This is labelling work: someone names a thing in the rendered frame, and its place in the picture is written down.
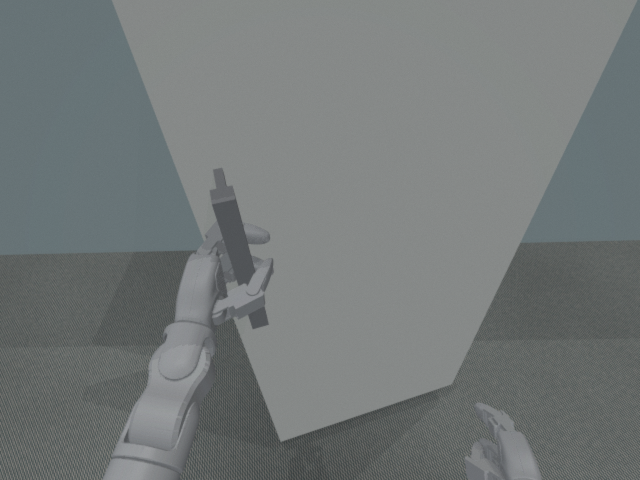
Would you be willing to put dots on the robot right hand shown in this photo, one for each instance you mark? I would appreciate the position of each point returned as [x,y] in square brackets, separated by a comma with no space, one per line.
[510,459]

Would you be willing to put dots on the robot left hand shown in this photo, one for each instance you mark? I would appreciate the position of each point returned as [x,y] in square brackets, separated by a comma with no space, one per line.
[205,276]

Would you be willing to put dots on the handle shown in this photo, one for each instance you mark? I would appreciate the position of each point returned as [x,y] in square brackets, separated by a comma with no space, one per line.
[229,220]

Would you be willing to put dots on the robot left forearm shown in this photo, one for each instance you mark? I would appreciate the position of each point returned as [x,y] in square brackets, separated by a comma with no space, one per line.
[156,440]

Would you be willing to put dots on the fridge door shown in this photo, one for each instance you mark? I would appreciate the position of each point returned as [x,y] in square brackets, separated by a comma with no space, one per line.
[395,151]

